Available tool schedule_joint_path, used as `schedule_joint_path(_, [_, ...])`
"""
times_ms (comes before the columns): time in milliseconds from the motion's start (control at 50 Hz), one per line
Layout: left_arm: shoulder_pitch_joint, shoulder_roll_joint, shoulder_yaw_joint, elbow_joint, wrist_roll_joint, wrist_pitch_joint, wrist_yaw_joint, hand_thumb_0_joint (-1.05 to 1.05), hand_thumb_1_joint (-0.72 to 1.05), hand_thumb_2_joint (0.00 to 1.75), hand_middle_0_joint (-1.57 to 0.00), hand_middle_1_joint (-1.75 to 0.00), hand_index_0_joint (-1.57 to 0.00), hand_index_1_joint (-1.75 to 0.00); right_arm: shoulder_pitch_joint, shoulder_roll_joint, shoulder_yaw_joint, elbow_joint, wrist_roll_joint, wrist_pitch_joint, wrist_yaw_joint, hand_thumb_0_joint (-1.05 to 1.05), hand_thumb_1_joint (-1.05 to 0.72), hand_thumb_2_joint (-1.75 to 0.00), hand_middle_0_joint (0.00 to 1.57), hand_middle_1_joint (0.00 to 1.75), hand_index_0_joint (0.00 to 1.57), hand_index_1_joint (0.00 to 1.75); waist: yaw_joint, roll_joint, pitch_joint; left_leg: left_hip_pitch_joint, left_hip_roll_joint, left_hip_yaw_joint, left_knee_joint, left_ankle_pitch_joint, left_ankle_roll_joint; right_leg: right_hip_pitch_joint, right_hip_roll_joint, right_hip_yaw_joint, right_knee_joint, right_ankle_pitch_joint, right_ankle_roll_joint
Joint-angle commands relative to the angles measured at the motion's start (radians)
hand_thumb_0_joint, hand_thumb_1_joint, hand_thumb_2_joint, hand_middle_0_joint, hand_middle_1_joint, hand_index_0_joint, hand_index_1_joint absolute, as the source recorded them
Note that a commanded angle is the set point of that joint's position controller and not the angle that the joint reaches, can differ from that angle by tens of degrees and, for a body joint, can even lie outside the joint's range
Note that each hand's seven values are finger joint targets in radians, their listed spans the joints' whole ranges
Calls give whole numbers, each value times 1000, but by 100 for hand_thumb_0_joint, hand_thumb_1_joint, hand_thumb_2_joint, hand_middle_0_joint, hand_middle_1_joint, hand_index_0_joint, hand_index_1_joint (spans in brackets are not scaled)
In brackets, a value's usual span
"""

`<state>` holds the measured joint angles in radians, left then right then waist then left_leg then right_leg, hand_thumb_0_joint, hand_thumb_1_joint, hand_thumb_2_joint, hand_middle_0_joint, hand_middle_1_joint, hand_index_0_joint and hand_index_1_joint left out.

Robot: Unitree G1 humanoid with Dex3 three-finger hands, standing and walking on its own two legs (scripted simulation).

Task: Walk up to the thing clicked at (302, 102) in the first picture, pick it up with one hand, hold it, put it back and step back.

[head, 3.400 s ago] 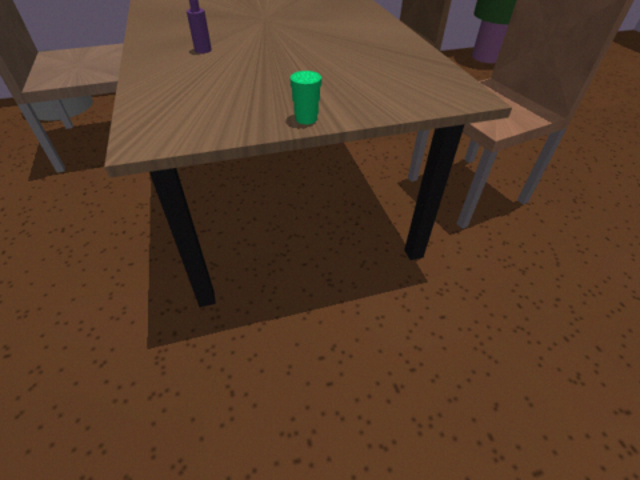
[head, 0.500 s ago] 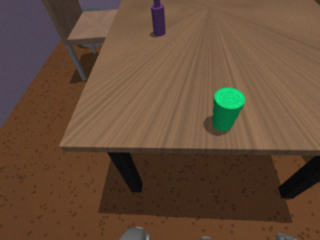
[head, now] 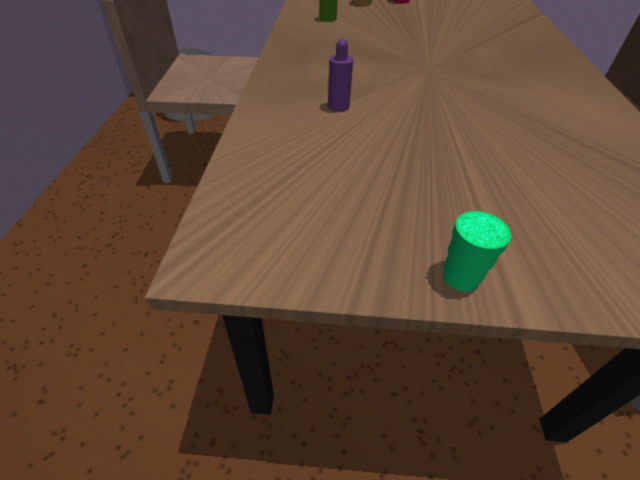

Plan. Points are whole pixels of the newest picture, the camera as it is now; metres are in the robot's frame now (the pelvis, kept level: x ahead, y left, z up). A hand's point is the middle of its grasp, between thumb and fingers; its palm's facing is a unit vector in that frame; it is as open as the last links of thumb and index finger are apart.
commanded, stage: walk up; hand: right
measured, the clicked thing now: (471, 255) +0.45 -0.22 +0.02
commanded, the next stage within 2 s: stand in 1.12 s
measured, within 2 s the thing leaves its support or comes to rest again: neither
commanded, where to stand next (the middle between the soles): +0.06 +0.01 m, yaw -2 degrees
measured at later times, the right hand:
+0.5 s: hand out of the picture +0.11 -0.25 -0.14, palm faces +0.01 +0.94 -0.33, open 7.4 cm
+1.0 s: hand out of the picture +0.08 -0.26 -0.14, palm faces +0.03 +0.95 -0.32, open 7.4 cm
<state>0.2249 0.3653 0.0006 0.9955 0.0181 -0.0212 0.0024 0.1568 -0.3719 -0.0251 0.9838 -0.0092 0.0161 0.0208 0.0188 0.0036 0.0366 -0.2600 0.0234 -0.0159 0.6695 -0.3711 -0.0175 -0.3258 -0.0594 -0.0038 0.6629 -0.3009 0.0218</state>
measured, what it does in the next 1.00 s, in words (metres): stands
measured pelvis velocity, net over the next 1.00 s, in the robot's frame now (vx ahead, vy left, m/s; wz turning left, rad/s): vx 0.02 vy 0.00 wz -0.03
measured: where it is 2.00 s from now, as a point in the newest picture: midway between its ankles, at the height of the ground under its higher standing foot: outside the picture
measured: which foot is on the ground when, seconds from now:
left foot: down 0.00-1.00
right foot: down 0.00-1.00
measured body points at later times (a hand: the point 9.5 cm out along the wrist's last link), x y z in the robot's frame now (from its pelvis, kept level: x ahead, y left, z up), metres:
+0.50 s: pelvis +0.02 +0.00 +0.02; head +0.02 -0.01 +0.47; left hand +0.12 +0.31 -0.10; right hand +0.11 -0.30 -0.11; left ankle +0.00 +0.14 -0.72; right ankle +0.04 -0.15 -0.72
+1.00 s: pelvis +0.02 +0.00 +0.02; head +0.03 -0.01 +0.47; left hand +0.11 +0.30 -0.10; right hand +0.08 -0.31 -0.12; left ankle +0.00 +0.14 -0.72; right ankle +0.04 -0.15 -0.72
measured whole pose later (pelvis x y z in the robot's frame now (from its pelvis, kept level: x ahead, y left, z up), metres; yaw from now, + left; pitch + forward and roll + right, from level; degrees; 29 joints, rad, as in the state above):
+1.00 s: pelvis +0.02 +0.00 +0.02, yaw -2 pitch -2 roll +0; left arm 0.09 0.34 0.01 1.14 0.02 -0.02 0.00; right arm 0.11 -0.36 -0.03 1.14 -0.01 0.01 0.01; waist 0.00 0.02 0.05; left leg -0.09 0.03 0.02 0.37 -0.24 -0.03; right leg -0.18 -0.05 0.02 0.39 -0.18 0.04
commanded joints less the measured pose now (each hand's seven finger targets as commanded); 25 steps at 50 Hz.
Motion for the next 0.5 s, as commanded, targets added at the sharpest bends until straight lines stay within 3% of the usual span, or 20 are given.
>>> schedule_joint_path(0, [-59, 244, 59, -36, -7, -42, 9, 0, 90, 90, -20, -30, -20, -30, -79, -235, -40, -51, 3, -32, -8, 0, -90, -90, 20, 30, 20, 30, 13, 29, 14, -104, 126, -168, -273, -72, 110, 84, -5, 44, -156, -8, -61])
schedule_joint_path(60, [-73, 246, 53, -16, -15, -49, 10, 0, 90, 90, -20, -30, -20, -30, -80, -217, -35, -31, 5, -37, -12, 0, -90, -90, 20, 30, 20, 30, -1, 28, -24, -38, 81, -99, -231, 96, 73, 108, -55, 95, -190, 152, -72])
schedule_joint_path(140, [-104, 237, 46, -2, -18, -49, 16, 0, 90, 90, -20, -30, -20, -30, -76, -222, -41, -6, 5, -37, -18, 0, -90, -90, 20, 30, 20, 30, -13, 31, -103, 54, 90, -74, -220, 294, 70, 163, -61, 58, -178, 326, -63])
schedule_joint_path(200, [-113, 232, 41, 18, -20, -44, 17, 0, 90, 90, -20, -30, -20, -30, -91, -216, -44, 9, 11, -33, -19, 0, -90, -90, 20, 30, 20, 30, -10, 25, -101, 72, 87, -64, -232, 306, 67, 174, -66, 54, -190, 339, -59])
schedule_joint_path(260, [-135, 231, 38, 25, -16, -37, 17, 0, 90, 90, -20, -30, -20, -30, -110, -213, -44, 19, 6, -27, -19, 0, -90, -90, 20, 30, 20, 30, -11, 11, -76, 59, 89, -63, -271, 245, 68, 168, -64, 53, -213, 298, -52])
schedule_joint_path(480, [-195, 228, 39, 64, -12, -32, 16, 0, 90, 90, -20, -30, -20, -30, -120, -204, -42, 66, 6, -23, -15, 0, -90, -90, 20, 30, 20, 30, -17, -22, -84, 129, 82, -32, -310, 304, 50, 198, -80, 69, -278, 336, -45])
